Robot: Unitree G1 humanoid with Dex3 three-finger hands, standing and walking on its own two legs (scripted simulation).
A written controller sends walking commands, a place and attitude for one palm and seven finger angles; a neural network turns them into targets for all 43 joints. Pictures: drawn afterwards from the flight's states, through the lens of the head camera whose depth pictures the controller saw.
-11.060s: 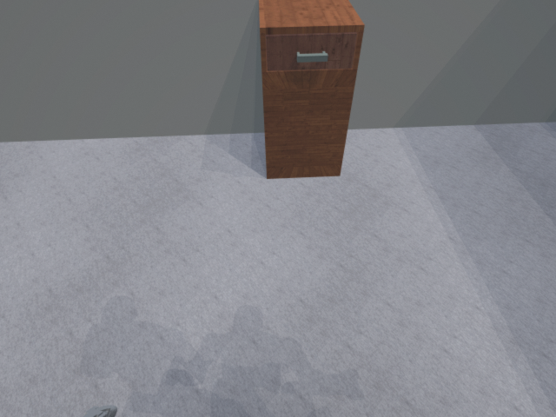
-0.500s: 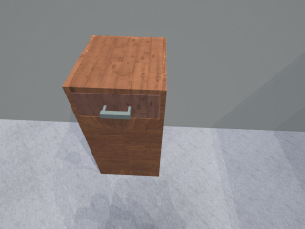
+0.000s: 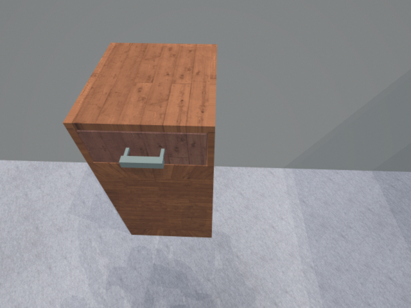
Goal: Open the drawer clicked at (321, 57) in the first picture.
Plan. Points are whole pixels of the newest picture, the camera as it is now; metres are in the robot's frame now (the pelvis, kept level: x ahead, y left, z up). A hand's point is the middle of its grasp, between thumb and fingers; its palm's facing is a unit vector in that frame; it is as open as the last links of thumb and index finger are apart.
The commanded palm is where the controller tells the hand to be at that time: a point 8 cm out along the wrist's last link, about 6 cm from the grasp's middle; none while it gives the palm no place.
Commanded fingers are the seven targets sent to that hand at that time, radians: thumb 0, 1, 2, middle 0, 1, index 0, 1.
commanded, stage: come to a stop and stand still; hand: left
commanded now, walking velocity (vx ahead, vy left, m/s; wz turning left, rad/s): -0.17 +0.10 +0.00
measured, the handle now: (143, 156) +0.52 +0.22 -0.09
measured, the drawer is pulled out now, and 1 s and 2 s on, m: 0.00 0.00 0.00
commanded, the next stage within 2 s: look again from close up in 0.90 s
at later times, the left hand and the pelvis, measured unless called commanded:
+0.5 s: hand out of the picture -0.02 +0.19 -0.17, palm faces +0.01 -0.98 -0.19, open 7.4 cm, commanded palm none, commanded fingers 0.00 0.90 0.90 -0.20 -0.30 -0.20 -0.30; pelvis -0.02 +0.02 +0.00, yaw -1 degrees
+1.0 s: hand out of the picture -0.05 +0.14 -0.17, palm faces +0.04 -0.99 -0.14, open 7.4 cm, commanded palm none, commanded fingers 0.00 0.90 0.90 -0.20 -0.30 -0.20 -0.30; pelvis -0.02 +0.00 +0.01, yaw -1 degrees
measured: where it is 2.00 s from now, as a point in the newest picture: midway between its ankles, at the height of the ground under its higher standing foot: outside the picture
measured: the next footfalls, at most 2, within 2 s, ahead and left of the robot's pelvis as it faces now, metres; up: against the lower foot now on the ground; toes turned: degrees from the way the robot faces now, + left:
none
